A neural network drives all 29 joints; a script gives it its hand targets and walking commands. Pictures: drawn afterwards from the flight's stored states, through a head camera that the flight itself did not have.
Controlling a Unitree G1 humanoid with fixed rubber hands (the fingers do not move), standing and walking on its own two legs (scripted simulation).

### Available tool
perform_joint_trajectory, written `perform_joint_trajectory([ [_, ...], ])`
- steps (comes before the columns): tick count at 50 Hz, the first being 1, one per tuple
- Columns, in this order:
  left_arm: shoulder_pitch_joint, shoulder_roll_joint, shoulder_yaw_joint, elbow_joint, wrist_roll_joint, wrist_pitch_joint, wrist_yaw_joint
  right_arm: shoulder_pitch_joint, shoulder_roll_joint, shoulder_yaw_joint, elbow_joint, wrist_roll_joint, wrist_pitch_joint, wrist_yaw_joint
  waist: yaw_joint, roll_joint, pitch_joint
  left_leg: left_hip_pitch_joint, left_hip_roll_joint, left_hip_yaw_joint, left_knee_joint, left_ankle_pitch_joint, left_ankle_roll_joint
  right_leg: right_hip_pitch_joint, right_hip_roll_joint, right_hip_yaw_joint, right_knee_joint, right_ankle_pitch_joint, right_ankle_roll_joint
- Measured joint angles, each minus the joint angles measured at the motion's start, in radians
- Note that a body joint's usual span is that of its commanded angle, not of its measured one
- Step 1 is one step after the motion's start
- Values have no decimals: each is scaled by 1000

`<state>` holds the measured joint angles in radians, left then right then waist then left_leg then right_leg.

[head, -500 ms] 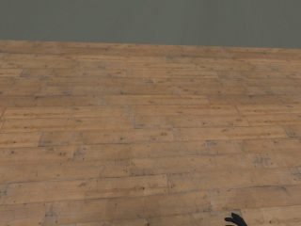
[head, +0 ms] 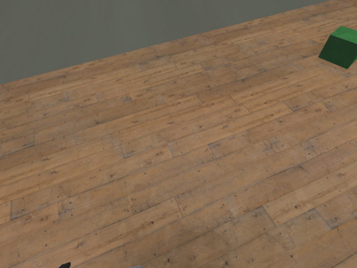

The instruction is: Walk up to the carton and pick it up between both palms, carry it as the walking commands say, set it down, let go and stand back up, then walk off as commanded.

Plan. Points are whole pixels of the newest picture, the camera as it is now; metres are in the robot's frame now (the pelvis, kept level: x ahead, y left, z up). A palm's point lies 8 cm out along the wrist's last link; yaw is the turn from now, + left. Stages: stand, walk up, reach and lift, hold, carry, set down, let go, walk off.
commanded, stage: walk up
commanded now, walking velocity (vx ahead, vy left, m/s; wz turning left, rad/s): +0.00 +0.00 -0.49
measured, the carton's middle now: (344, 47) +1.93 -1.49 -0.66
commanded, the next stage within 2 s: none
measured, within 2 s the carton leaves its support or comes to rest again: neither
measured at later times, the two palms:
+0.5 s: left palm (79, 255) +0.19 +0.25 -0.12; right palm out of the picture +0.00 -0.27 -0.09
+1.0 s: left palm (160, 188) +0.35 +0.06 -0.11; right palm out of the picture +0.14 -0.40 -0.13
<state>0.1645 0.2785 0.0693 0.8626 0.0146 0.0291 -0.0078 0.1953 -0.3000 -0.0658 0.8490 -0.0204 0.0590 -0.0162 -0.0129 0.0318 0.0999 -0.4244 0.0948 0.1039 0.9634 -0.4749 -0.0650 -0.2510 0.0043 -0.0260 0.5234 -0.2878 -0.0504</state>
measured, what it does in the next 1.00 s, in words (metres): walks ahead, turning right: left foot, then right foot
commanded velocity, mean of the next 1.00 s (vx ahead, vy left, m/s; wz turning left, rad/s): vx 0.41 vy -0.04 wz -0.46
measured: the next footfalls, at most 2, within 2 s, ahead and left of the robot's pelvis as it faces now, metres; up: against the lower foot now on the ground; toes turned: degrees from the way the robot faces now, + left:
left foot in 0.36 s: +0.05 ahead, +0.13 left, +0.00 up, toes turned -4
right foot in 0.76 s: +0.20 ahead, -0.23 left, +0.00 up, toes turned -29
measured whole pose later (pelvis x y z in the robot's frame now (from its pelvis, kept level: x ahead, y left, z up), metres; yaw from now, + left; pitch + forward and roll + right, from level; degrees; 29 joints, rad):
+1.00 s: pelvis +0.21 -0.15 +0.01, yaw -28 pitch +1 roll +1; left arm 0.30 0.21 0.05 0.92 0.03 -0.06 -0.01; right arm 0.24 -0.22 -0.06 0.88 -0.04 -0.03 0.03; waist 0.00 0.01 0.08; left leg -0.56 0.17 0.06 1.09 -0.24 -0.05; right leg -0.20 0.03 -0.03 0.41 -0.23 -0.07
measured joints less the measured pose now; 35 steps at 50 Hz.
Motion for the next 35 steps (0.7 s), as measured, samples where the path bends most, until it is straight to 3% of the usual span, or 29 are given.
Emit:
perform_joint_trajectory([
  [4, 21, -7, 2, 8, -1, -7, 7, -52, 9, 1, -9, -1, 5, 7, 23, 0, 6, -46, -4, -35, 52, 65, 3, 8, 23, 37, -48, 43, -10],
  [9, 56, -29, -7, 1, 1, -14, 13, -114, 21, 4, -34, -4, 12, 8, 51, -3, -5, -46, -15, -57, -15, 78, 6, 6, 45, 76, -83, 75, -11],
  [12, 80, -34, -11, -6, 5, -11, 12, -144, 29, 9, -52, -2, 8, 7, 67, -10, -23, -30, -27, -58, -88, 67, 6, -2, 54, 99, -99, 92, -6],
  [16, 116, -5, -5, -26, 11, 9, -25, -130, 52, 13, -51, 7, -24, 5, 95, -54, -80, 81, -46, -17, -314, 64, -10, -38, 68, 142, -64, 73, 3],
  [18, 122, 4, -1, -24, 11, 7, -30, -99, 50, 12, -51, 7, -56, -9, 79, -55, -103, 166, -44, -7, -466, 123, 5, -88, 89, 148, 46, -14, 16],
  [20, 97, 10, 8, -18, 26, 7, -34, -49, 50, 17, -29, -4, -75, -21, 62, -80, -98, 173, -45, 13, -446, 178, 40, -177, 71, 119, 258, -84, 43],
  [22, 71, 9, 12, -27, 39, 5, -50, 24, 42, 13, -1, -10, -86, -19, 45, -86, -92, 220, -32, 32, -470, 167, 55, -255, 40, 83, 431, -46, 61],
  [25, 42, 11, 10, -37, 39, -3, -76, 129, 26, 4, 36, -12, -108, -10, 16, -84, -84, 317, -8, 61, -554, 174, 45, -334, -16, 56, 559, 71, 77],
  [27, 19, 10, 6, -40, 30, -6, -83, 191, 20, 1, 57, -11, -121, -5, 0, -79, -76, 373, 9, 83, -598, 175, 34, -361, -49, 46, 556, 132, 82],
  [30, -24, 4, -3, -41, 14, -8, -87, 266, 24, 4, 84, -12, -129, 3, -23, -70, -65, 442, 36, 119, -644, 164, 13, -356, -78, 23, 426, 175, 83],
  [35, -106, -7, -12, -32, 16, -17, -92, 333, 51, 11, 122, -16, -122, 8, -77, -59, -66, 520, 71, 186, -692, 127, -39, -293, -70, -45, 172, 105, 54],
])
